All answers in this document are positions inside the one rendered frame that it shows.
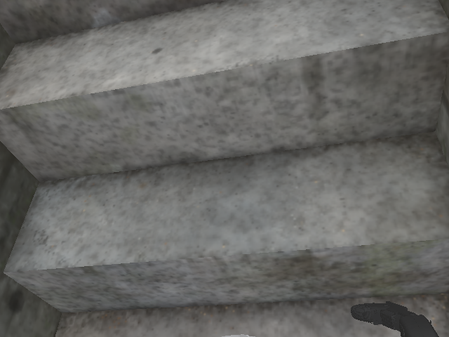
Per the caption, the robot right hand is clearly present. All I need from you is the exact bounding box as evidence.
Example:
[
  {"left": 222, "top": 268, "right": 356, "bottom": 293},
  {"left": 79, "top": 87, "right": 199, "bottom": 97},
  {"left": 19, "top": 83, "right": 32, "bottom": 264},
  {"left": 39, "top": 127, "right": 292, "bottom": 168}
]
[{"left": 351, "top": 301, "right": 439, "bottom": 337}]

